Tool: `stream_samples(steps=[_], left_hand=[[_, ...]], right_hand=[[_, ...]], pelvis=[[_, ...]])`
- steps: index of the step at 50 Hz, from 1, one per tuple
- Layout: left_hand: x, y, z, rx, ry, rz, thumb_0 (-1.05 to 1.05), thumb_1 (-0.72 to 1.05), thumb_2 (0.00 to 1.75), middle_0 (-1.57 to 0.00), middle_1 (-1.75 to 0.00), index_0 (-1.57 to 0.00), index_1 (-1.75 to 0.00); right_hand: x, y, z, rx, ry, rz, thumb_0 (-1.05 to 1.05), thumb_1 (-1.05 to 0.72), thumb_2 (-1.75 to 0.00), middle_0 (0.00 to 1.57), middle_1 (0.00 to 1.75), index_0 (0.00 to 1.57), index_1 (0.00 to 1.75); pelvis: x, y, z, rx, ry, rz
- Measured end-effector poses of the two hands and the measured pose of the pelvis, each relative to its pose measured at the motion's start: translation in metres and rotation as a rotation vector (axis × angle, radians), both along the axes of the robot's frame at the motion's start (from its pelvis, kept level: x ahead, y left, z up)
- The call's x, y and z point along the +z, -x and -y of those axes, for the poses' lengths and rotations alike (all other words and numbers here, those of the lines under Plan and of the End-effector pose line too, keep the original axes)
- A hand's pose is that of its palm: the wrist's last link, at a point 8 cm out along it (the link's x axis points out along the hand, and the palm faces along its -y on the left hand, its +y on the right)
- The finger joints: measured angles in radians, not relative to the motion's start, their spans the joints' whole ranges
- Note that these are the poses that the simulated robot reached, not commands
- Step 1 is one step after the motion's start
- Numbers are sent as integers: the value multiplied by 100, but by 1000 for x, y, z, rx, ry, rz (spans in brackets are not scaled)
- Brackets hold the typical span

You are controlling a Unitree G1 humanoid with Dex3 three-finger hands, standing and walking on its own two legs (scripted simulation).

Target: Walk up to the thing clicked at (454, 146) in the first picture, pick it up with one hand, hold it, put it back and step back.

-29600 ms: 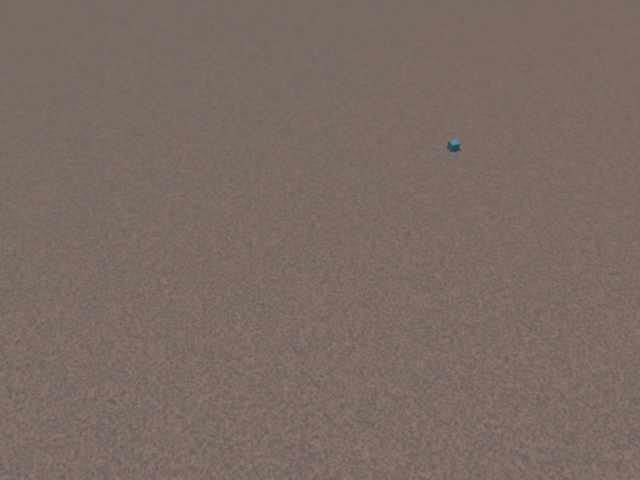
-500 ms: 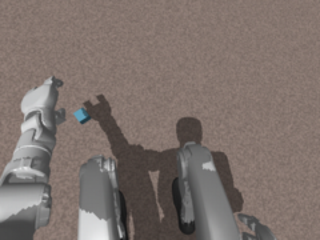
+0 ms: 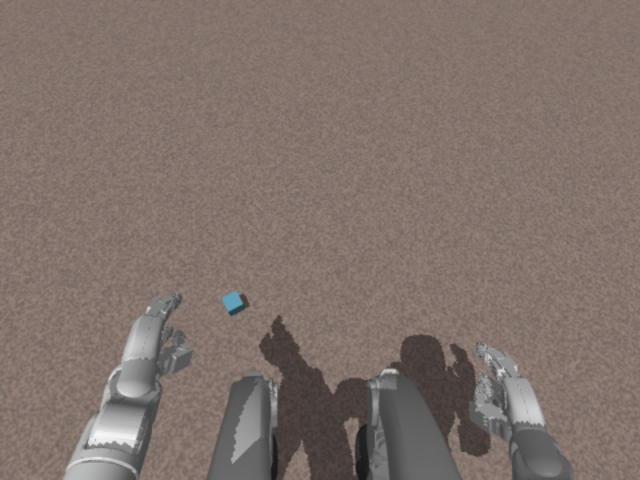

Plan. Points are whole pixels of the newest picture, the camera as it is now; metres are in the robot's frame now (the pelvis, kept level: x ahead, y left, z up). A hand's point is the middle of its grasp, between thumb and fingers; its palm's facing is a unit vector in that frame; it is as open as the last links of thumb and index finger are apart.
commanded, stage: home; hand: left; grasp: from above
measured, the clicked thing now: (233, 303) +0.50 +0.22 -0.57
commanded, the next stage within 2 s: none
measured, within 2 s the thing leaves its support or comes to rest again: neither
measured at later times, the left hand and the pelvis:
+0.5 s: hand (127, 378) +0.23 +0.19 +0.08, palm faces +0.08 -0.97 -0.22, open 7.4 cm; pelvis +0.06 +0.01 +0.13, yaw +2 degrees
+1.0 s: hand (122, 399) +0.21 +0.19 +0.08, palm faces +0.08 -0.97 -0.21, open 7.4 cm; pelvis +0.06 +0.00 +0.13, yaw +2 degrees
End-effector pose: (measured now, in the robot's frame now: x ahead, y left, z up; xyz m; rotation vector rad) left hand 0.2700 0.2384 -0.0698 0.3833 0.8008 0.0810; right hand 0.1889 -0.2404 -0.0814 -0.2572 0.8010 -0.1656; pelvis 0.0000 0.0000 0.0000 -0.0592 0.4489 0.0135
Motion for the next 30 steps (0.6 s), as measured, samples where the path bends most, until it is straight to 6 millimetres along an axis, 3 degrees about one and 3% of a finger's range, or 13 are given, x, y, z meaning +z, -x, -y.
stream_samples(steps=[10,20,25,30], left_hand=[[77,28,5,142,135,-39,1,90,90,-20,-30,-21,-30],[153,51,2,157,148,-11,1,90,90,-20,-30,-20,-29],[173,62,-1,162,150,1,1,90,90,-20,-30,-20,-29],[178,71,-3,167,155,-3,1,90,90,-20,-30,-20,-29]], right_hand=[[73,1,-6,-46,13,20,1,-91,-90,20,30,21,30],[127,-2,-4,-90,37,87,2,-91,-90,20,30,20,30],[144,-15,-6,-75,39,147,2,-91,-90,20,30,20,30],[154,-31,-11,-43,38,208,2,-91,-90,20,30,20,30]], pelvis=[[70,-31,1,14,-5,100],[117,-58,-4,20,-10,202],[127,-64,-6,26,-12,237],[130,-65,-6,33,-16,258]])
